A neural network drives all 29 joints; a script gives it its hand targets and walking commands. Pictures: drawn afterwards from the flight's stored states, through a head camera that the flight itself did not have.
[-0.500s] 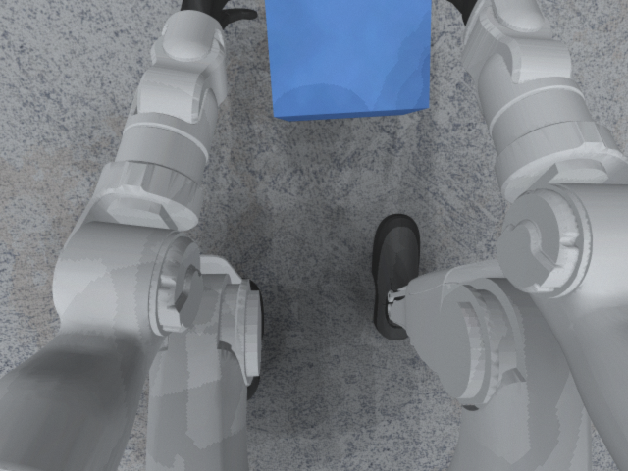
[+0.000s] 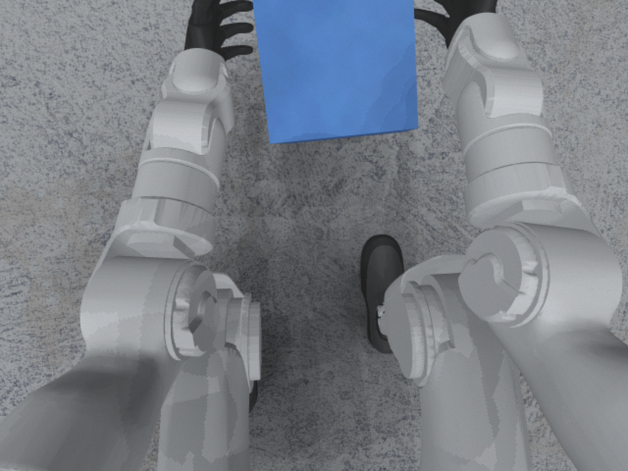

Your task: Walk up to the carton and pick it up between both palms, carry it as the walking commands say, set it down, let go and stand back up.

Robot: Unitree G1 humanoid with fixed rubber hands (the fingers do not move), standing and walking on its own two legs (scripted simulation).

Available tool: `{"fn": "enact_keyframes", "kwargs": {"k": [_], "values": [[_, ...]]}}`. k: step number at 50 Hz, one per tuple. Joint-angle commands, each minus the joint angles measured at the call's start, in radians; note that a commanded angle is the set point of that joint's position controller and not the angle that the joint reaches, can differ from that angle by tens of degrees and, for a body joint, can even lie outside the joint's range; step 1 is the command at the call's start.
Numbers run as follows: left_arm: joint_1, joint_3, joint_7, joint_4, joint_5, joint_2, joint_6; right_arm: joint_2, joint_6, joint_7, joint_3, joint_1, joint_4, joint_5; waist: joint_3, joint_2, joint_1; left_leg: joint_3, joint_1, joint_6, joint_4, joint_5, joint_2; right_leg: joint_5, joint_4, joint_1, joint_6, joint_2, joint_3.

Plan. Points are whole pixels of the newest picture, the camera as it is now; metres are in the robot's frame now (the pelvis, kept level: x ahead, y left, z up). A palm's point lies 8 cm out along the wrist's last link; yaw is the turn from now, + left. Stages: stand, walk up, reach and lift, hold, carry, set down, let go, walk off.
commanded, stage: reach and lift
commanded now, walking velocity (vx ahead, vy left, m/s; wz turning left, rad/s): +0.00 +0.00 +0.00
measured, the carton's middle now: (339, 67) +0.54 -0.09 -0.23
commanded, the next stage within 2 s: none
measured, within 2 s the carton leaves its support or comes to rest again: neither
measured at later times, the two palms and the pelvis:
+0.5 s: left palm (197, 33) +0.53 +0.05 -0.08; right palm (487, 53) +0.49 -0.19 -0.08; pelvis +0.00 +0.00 +0.04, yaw +2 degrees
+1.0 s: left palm (171, 5) +0.52 +0.05 +0.00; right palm (537, 42) +0.48 -0.19 -0.01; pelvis +0.00 -0.01 +0.08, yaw +1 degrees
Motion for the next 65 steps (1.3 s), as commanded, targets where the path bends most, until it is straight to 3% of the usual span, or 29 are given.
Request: {"fn": "enact_keyframes", "kwargs": {"k": [1, 13, 25, 38, 65], "values": [[-0.710, -0.378, -0.254, -0.203, -0.100, -0.901, -0.094, 1.035, 0.058, 0.269, 0.317, -0.213, 0.089, 0.060, -1.087, 0.131, -0.019, 0.081, 0.316, 0.004, -0.292, 0.236, -0.084, 0.223, -0.037, 0.842, -0.053, 0.119, -0.157], [-0.646, -0.411, -0.232, -0.232, -0.098, -0.968, -0.086, 1.096, 0.079, 0.258, 0.400, -0.184, -0.044, 0.049, -1.242, 0.110, -0.013, 0.084, 0.372, 0.000, -0.341, 0.303, -0.105, 0.290, -0.086, 0.929, -0.039, 0.140, -0.164], [-0.570, -0.382, -0.219, -0.124, -0.079, -1.053, -0.062, 1.062, 0.087, 0.224, 0.479, -0.287, -0.212, 0.027, -1.285, 0.075, -0.032, 0.077, 0.382, 0.001, -0.405, 0.231, -0.121, 0.222, -0.157, 0.989, -0.031, 0.148, -0.170], [-0.495, -0.311, -0.244, -0.059, -0.035, -1.097, -0.023, 1.136, 0.124, 0.203, 0.492, -0.284, -0.219, 0.011, -1.290, 0.020, 0.006, 0.085, 0.387, 0.016, -0.473, 0.165, -0.120, 0.165, -0.232, 1.081, -0.019, 0.160, -0.169], [-0.359, -0.325, -0.260, -0.071, -0.002, -1.178, -0.008, 1.216, 0.131, 0.189, 0.533, -0.158, -0.224, 0.005, -1.258, 0.029, 0.025, 0.062, 0.553, 0.015, -0.631, 0.179, -0.116, 0.154, -0.392, 1.218, -0.025, 0.182, -0.158]]}}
